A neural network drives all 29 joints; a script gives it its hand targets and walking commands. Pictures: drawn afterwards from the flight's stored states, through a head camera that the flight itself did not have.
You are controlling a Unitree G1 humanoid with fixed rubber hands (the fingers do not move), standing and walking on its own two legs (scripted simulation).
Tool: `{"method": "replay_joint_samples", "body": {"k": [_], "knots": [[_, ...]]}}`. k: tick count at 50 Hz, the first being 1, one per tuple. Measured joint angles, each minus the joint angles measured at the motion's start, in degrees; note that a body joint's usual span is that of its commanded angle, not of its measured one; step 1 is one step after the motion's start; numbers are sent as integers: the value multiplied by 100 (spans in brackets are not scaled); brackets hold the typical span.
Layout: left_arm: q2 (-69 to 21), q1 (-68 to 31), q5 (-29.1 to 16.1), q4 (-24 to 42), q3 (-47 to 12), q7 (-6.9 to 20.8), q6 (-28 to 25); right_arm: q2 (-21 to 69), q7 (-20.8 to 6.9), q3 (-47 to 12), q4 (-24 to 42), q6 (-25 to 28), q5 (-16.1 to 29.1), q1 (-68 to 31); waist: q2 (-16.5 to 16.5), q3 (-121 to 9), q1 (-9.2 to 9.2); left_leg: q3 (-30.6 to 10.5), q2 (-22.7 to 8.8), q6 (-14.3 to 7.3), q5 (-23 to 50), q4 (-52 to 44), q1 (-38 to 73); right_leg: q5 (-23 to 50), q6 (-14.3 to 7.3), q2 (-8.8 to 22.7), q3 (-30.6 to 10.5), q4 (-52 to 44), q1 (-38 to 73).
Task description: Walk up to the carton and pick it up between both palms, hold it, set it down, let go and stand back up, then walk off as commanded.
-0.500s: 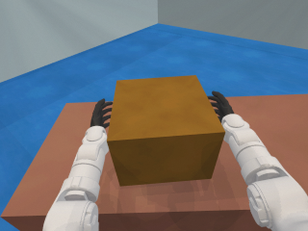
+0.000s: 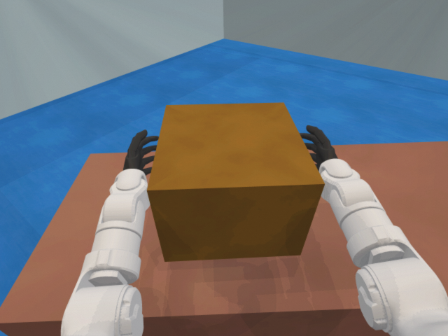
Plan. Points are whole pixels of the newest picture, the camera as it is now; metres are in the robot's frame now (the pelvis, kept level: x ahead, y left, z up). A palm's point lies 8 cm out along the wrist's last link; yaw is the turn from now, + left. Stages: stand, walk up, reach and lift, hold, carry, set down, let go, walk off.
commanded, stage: reach and lift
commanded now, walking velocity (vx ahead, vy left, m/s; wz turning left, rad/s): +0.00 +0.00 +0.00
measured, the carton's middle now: (229, 175) +0.42 +0.01 +0.11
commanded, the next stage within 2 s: hold in 0.58 s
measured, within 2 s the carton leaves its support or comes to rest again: neither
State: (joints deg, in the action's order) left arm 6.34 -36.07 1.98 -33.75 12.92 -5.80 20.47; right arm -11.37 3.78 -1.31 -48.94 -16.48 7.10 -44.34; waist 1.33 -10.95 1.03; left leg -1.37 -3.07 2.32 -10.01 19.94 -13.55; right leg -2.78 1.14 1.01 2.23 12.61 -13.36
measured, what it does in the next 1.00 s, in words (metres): stands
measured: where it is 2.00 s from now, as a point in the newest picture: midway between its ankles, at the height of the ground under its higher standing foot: outside the picture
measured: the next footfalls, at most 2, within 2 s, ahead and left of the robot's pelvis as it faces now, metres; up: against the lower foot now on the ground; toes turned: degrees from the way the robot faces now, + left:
none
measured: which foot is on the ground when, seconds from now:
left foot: down 0.00-1.00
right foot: down 0.00-1.00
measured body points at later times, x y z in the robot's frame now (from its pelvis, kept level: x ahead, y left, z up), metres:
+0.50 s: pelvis +0.00 +0.00 +0.00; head -0.05 +0.00 +0.45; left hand +0.39 +0.19 +0.18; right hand +0.40 -0.17 +0.17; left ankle +0.00 +0.14 -0.75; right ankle +0.04 -0.14 -0.75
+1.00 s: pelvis -0.01 +0.00 +0.00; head -0.08 +0.01 +0.45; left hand +0.37 +0.19 +0.20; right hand +0.38 -0.17 +0.19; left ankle +0.00 +0.14 -0.75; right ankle +0.04 -0.14 -0.75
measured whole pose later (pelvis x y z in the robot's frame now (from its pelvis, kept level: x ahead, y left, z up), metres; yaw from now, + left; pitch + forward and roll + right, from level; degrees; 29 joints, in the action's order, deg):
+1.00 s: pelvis -0.01 +0.00 +0.00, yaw +0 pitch +0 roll -1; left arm 5.5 -36.1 5.6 -23.6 15.9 -2.5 30.2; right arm -11.1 4.6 -1.2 -40.5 -23.1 7.1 -43.1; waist 0.6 -10.4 2.4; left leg -1.5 -3.0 2.2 -9.4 19.8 -10.8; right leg -2.1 1.1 1.0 2.2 12.3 -10.5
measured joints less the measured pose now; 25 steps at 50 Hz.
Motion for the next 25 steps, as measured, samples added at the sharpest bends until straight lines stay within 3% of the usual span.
{"method": "replay_joint_samples", "body": {"k": [25], "knots": [[-46,0,126,506,179,126,327,13,50,6,405,-161,0,46,-28,11,77,-7,1,-1,25,-4,44,21,0,-1,0,0,45]]}}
